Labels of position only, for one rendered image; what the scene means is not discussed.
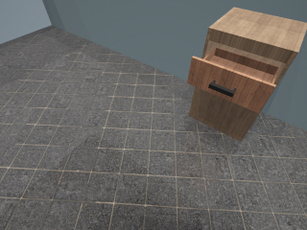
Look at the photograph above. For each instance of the drawer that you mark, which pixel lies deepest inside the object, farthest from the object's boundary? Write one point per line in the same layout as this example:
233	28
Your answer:
253	79

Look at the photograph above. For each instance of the cabinet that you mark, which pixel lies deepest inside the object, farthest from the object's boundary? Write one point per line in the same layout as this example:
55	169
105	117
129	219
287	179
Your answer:
272	39

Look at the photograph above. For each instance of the handle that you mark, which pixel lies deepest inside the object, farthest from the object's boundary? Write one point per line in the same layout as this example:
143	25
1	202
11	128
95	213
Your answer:
221	89

